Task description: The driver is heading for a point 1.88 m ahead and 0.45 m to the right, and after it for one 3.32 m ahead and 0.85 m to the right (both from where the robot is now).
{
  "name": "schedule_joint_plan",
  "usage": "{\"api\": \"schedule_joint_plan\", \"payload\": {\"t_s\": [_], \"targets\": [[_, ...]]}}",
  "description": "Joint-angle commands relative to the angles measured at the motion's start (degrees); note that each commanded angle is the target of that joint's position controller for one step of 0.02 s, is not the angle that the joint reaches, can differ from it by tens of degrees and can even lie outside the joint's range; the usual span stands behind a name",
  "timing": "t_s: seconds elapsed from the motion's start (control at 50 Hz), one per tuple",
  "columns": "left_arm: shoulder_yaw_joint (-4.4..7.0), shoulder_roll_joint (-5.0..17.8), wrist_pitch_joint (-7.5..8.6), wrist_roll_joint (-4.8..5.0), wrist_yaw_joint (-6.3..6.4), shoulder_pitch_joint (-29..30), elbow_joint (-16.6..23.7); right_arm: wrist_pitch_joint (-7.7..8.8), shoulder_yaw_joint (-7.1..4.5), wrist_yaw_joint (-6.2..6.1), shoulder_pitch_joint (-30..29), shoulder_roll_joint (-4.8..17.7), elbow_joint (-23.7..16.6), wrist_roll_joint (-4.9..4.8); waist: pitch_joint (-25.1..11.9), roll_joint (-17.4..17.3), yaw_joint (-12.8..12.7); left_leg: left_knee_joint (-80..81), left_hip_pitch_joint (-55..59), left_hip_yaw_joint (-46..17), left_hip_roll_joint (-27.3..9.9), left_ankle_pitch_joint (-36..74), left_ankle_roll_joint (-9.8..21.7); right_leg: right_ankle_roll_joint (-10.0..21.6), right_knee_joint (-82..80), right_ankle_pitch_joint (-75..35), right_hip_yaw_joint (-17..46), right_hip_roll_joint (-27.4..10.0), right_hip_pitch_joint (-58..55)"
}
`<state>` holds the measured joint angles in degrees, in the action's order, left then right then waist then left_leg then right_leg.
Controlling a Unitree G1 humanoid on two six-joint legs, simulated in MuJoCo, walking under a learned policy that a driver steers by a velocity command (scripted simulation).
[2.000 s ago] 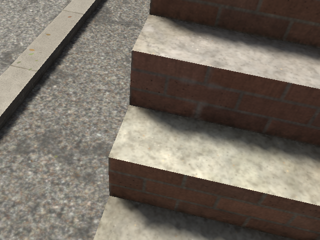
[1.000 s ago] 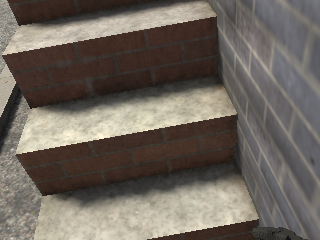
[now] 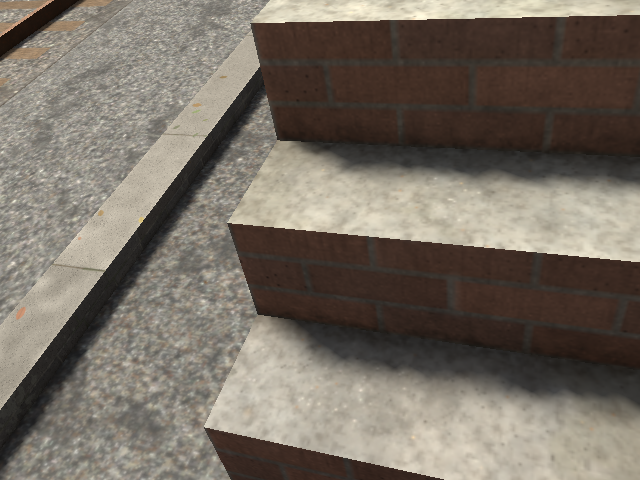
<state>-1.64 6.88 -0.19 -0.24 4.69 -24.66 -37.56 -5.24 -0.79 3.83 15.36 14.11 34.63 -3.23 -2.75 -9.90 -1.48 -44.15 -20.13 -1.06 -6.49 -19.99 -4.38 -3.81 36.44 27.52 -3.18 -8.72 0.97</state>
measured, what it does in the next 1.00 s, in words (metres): steps on the spot, turning right: right foot, then right foot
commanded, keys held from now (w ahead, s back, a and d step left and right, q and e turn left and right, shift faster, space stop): w+e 0.66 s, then w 0.04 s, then w+q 0.30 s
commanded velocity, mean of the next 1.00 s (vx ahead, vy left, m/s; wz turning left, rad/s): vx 0.50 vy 0.00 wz -0.31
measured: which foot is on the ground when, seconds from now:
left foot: down 0.00-0.96, up 0.98-1.00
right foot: down 0.00-0.10, up 0.12-0.30, down 0.32-0.52, up 0.54-0.96, down 0.98-1.00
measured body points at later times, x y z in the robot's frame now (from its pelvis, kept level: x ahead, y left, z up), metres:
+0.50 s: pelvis +0.00 +0.08 +0.03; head -0.01 +0.05 +0.48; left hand +0.15 +0.25 -0.09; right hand +0.08 -0.19 -0.08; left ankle +0.02 +0.17 -0.71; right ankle -0.04 -0.05 -0.70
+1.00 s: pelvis +0.05 -0.06 +0.03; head +0.07 -0.08 +0.48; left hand +0.29 +0.05 -0.07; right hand -0.01 -0.26 -0.13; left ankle +0.02 +0.15 -0.58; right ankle -0.03 -0.20 -0.66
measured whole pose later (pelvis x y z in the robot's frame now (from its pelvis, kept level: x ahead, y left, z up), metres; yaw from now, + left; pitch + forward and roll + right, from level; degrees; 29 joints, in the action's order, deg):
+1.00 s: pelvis +0.05 -0.06 +0.03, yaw -24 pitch +1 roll +2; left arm -1.7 6.6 6.5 -3.0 -0.1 -4.1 -44.3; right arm -1.5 1.8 -3.6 17.3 8.1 52.4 -0.4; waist 3.6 -0.1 -0.7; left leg -73.5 -23.6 2.5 -9.1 -18.2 -1.6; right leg 3.8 53.2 -11.7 0.7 -8.7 25.8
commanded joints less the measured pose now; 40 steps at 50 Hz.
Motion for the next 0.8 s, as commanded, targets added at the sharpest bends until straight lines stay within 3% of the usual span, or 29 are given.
{"api": "schedule_joint_plan", "payload": {"t_s": [0.02, 0.04, 0.06, 0.08, 0.1, 0.12, 0.14, 0.16, 0.22, 0.28, 0.3, 0.32, 0.34, 0.36, 0.38, 0.4, 0.42, 0.46, 0.48, 0.52, 0.58, 0.62, 0.64, 0.66, 0.68, 0.7, 0.72, 0.76, 0.8], "targets": [[2.03, 8.68, 1.85, -0.18, -2.59, -1.0, 1.51, 4.67, -3.15, 0.53, -8.42, 5.19, -6.33, 4.13, 4.34, 15.12, -2.06, 25.59, 23.13, 3.57, 3.81, 26.63, 3.49, 10.86, 3.14, -42.18, 8.64, 2.43, 15.01], [1.73, 6.71, 2.34, 0.67, -2.88, -1.83, -1.76, 5.47, -3.4, -0.89, -9.42, 4.21, -6.08, 5.42, 0.27, 8.11, -2.23, 15.44, 24.91, -1.33, -0.11, 39.2, 5.5, 9.88, -3.55, -42.57, 5.24, 3.36, 17.92], [2.1, 9.37, 3.09, 0.73, -3.45, 3.63, -2.89, 5.6, -3.07, -1.41, -7.48, 0.58, -6.87, 3.85, 2.37, 15.6, 2.21, 17.45, 21.86, 1.98, 2.45, 35.05, 3.37, 9.69, -4.92, -39.0, 5.58, 3.51, 14.97], [1.47, 7.6, 3.88, 1.85, -3.87, 8.96, -1.37, 6.16, -3.52, -2.03, -6.18, 1.65, -7.3, 4.15, 4.48, 15.33, 4.08, 21.22, 22.01, 0.56, -0.21, 32.38, 2.99, 9.31, -4.29, -33.97, 4.81, 4.99, 17.45], [0.57, 6.61, 2.96, 0.64, -4.28, 13.63, -0.56, 6.22, -3.7, -2.08, -8.75, 3.53, -8.48, 4.03, 4.93, 10.9, 5.03, 23.76, 23.03, 2.57, -0.37, 44.2, 2.31, 8.66, -0.02, -31.82, 6.04, 6.5, 17.07], [-0.27, 3.11, 2.48, -0.11, -4.5, 14.84, 1.16, 5.98, -3.7, -2.05, -10.35, 4.16, -8.75, 4.79, 3.54, 1.98, 2.58, 23.89, 24.75, 3.3, -2.95, 61.07, 2.24, 7.41, 5.07, -15.6, 4.66, 7.96, 18.33], [-0.31, 1.98, 1.93, 0.14, -4.34, 12.6, 0.64, 5.2, -3.33, -1.81, -9.09, 3.08, -8.3, 4.7, 0.98, -3.77, 1.47, 21.23, 23.75, 4.86, -4.49, 65.65, 3.31, 6.22, 8.89, -5.06, 4.78, 7.01, 16.31], [-0.08, 2.67, 1.67, 0.79, -4.23, 11.26, -0.02, 5.09, -2.84, -1.49, -9.64, 2.03, -8.35, 4.91, -0.74, -4.71, 0.56, 20.76, 22.69, 6.28, -4.4, 61.06, 4.51, 5.32, 10.53, -2.48, 5.12, 6.66, 15.88], [0.16, 2.52, 2.08, 1.66, -3.54, 10.59, -1.24, 4.65, -3.57, -1.13, -10.76, 2.94, -8.41, 2.61, -2.7, -8.94, -0.16, 24.59, 17.28, 9.52, -5.37, 41.56, 8.76, 3.94, 16.76, 0.01, 4.26, 6.73, 16.31], [0.5, 3.12, 1.57, 0.22, -2.8, 6.35, -2.26, 5.19, -2.75, -2.33, -18.24, 1.12, -10.12, 0.95, 2.04, -4.36, -4.13, 25.16, 10.14, 11.7, -4.26, 14.58, 7.01, 7.89, -1.55, -10.81, 3.79, 4.11, 13.15], [0.51, 2.67, 1.56, -1.69, -2.36, 5.54, -3.73, 5.82, -2.54, -3.0, -20.78, 0.88, -9.95, 0.02, 3.29, 0.04, -4.44, 22.89, 6.97, 10.71, -3.89, 10.59, 6.21, 9.74, -9.08, -16.59, 1.22, 5.08, 8.81], [0.78, 3.62, 2.03, -2.85, -3.44, 6.53, -4.51, 6.23, -2.27, -3.35, -14.95, -0.99, -8.29, 0.04, -0.62, 6.45, 0.94, 21.69, 7.3, 8.41, -2.23, -9.4, 6.44, 11.25, -10.74, -13.41, 5.14, 5.33, 8.71], [1.79, 6.84, 2.03, -1.82, -3.65, 6.59, -4.35, 6.4, -1.92, -3.71, -14.52, -0.93, -7.52, -0.36, 2.14, 9.46, 0.52, 18.76, 7.02, 6.73, -1.77, -12.95, 6.27, 12.9, -16.47, -4.05, 8.89, 2.0, 11.64], [4.42, 13.86, 1.3, -0.63, -3.54, 8.48, -3.06, 6.83, -0.57, -4.63, -13.42, -3.27, -6.53, -1.2, 6.17, 22.51, 0.67, 12.54, 11.33, 8.96, 4.92, -6.66, 2.98, 18.34, -27.21, 18.24, 21.24, -1.85, 23.39], [4.75, 13.76, 1.42, -0.48, -4.06, 16.21, -1.81, 7.38, -1.37, -5.53, -10.9, -0.65, -4.53, -0.52, 9.63, 24.9, 3.07, 7.55, 15.27, 8.51, 6.74, 0.3, 1.88, 20.4, -30.48, 24.85, 25.7, -3.26, 30.28], [3.83, 10.56, 1.48, -0.79, -4.03, 19.93, -1.81, 7.45, -2.27, -5.96, -9.65, 1.37, -3.83, -0.66, 9.65, 27.0, 4.39, 9.01, 15.67, 6.49, 5.56, 2.45, 1.96, 20.17, -27.34, 20.11, 22.96, -1.67, 30.62], [2.88, 7.03, 1.6, -0.73, -4.36, 21.98, -1.64, 7.37, -2.62, -5.97, -8.4, 1.79, -2.84, -0.56, 9.11, 24.69, 5.6, 16.15, 14.95, 7.16, 5.48, 2.83, 2.45, 18.82, -22.75, 13.76, 18.77, 1.4, 27.88], [2.74, 4.5, 1.59, 0.26, -4.7, 18.72, -2.83, 7.64, -2.07, -4.76, -10.4, 0.19, -1.58, 1.09, 6.28, 17.08, 3.98, 26.34, 16.95, 5.48, 3.81, 7.23, 3.27, 17.31, -14.64, 1.52, 16.28, 4.54, 23.57], [2.76, 3.01, 1.69, 0.75, -4.38, 16.95, -2.14, 7.66, -2.48, -4.26, -8.85, 1.51, -0.19, 2.11, 2.79, 11.29, 3.94, 24.16, 23.02, 1.61, 1.18, 4.42, 5.01, 15.35, -11.6, -0.46, 15.13, 5.31, 28.51], [2.46, 1.47, 2.46, 1.18, -4.54, 16.55, -2.26, 7.96, -2.97, -4.33, -6.33, 2.45, 1.7, 2.21, 2.07, 3.87, 4.38, 29.17, 25.44, -4.5, -4.4, -1.99, 8.64, 13.43, -2.51, -4.58, 11.86, 6.9, 33.42], [0.95, 1.17, 2.2, -0.74, -3.83, 20.7, 0.26, 8.64, -4.75, -5.4, 0.42, 6.03, 6.82, 2.8, 1.77, 7.45, 6.9, 34.06, 27.5, -14.67, -16.26, -3.06, 15.56, 10.64, 22.31, 1.82, 8.97, 3.71, 44.79], [0.29, 0.64, 3.27, 0.66, -4.72, 23.07, 3.77, 10.26, -4.15, -6.3, 6.2, 4.91, 10.46, 7.5, 1.1, 11.82, 6.37, 31.93, 33.28, -14.47, -20.29, 8.98, 18.8, 5.83, 54.13, 2.76, 13.55, 2.86, 61.39], [-0.63, -0.41, 3.21, 2.18, -4.22, 23.05, 5.2, 10.59, -4.03, -7.06, 5.93, 5.36, 10.77, 7.78, 1.31, 9.18, 5.09, 30.78, 37.43, -11.5, -19.75, 12.49, 18.62, 4.68, 70.69, 0.34, 17.04, 3.11, 70.96], [-0.7, 0.65, 3.53, 2.83, -3.66, 21.75, 5.23, 10.08, -3.83, -7.18, 6.84, 5.92, 10.92, 6.76, 0.54, 8.87, 5.25, 31.3, 39.3, -8.67, -18.32, 7.8, 17.59, 4.19, 78.2, 2.48, 18.35, 2.49, 75.48], [-1.29, 0.92, 3.49, 2.51, -3.97, 22.26, 6.83, 9.82, -2.58, -7.1, 6.38, 2.84, 11.76, 6.37, 3.18, 8.98, 4.56, 32.51, 36.14, -6.61, -17.14, 2.35, 16.09, 4.33, 82.17, 3.22, 19.15, 2.21, 78.11], [-2.43, -1.14, 3.54, 2.44, -4.33, 24.91, 8.27, 9.6, -1.25, -6.66, 5.61, 0.78, 12.04, 7.68, 6.12, 10.33, 4.04, 33.02, 28.86, -4.12, -15.86, 2.86, 15.7, 4.16, 86.15, 2.57, 18.51, 2.26, 78.05], [-2.91, -1.26, 3.64, 2.3, -4.45, 23.76, 8.58, 9.56, -1.03, -6.65, 5.37, 0.47, 12.68, 7.21, 7.71, 12.28, 2.86, 33.45, 24.12, -2.58, -15.2, 1.22, 15.79, 3.84, 88.27, 0.81, 18.2, 2.16, 79.18], [-4.15, -2.05, 3.54, 2.08, -4.19, 26.38, 9.42, 9.72, -1.19, -6.38, 6.46, 2.8, 14.07, 6.62, 10.24, 14.57, 3.06, 34.82, 17.0, 0.33, -14.56, 1.28, 15.21, 4.19, 88.49, -2.58, 18.18, 2.29, 81.47], [-3.28, 0.53, 2.17, 0.59, -2.68, 23.28, 6.39, 9.89, -0.82, -6.38, 5.27, 3.02, 14.79, 6.01, 9.96, 11.26, 1.35, 32.5, 8.59, 6.2, -12.12, 15.88, 15.09, 3.67, 85.72, -7.95, 13.64, 2.67, 71.77]]}}
Keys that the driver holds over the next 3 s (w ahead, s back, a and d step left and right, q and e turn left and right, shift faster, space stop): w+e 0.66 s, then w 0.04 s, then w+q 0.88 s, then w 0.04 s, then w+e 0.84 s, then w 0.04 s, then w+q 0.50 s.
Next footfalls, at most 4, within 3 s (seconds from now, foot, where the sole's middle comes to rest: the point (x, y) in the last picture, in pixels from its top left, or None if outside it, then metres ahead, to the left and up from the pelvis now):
0.32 right None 0.00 -0.07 -0.73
0.98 right None -0.05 -0.21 -0.72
1.30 left None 0.30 0.16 -0.53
2.06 right None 0.25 -0.10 -0.53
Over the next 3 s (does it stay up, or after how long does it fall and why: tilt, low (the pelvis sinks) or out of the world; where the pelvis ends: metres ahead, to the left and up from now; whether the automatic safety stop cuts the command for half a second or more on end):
stays up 0.39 -0.07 0.43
